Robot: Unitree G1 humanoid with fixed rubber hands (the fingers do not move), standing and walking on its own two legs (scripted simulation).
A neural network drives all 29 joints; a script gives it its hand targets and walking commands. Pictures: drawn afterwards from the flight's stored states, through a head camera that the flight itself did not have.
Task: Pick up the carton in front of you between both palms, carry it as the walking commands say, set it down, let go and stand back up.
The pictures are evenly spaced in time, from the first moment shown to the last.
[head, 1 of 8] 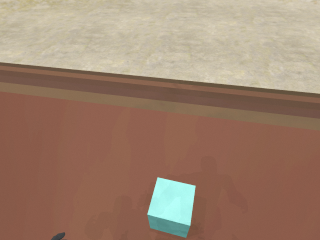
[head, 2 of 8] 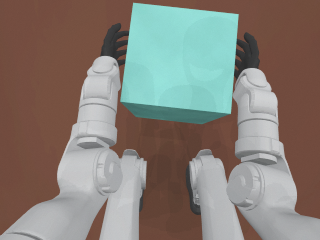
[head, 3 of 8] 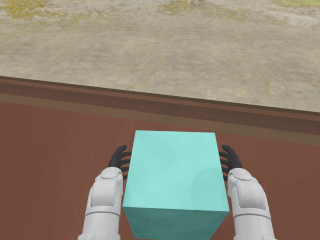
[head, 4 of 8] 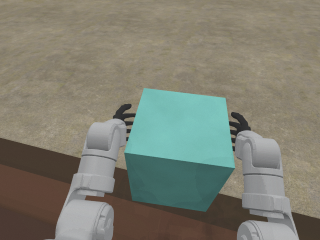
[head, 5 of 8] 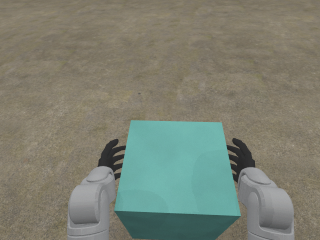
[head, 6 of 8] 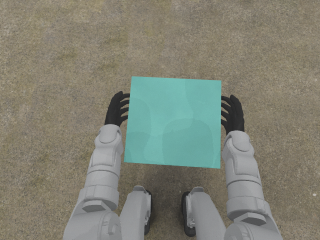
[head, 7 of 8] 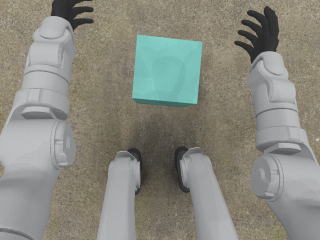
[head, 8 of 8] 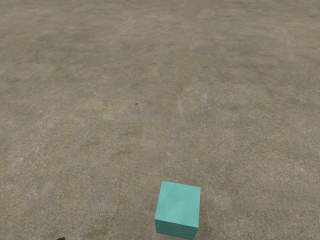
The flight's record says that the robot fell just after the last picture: no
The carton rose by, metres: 0.69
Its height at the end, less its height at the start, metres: -0.89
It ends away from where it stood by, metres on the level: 4.60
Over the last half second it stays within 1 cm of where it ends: yes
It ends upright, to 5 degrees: yes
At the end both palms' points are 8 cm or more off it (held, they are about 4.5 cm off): yes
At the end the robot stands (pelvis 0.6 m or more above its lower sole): yes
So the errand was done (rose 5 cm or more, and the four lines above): yes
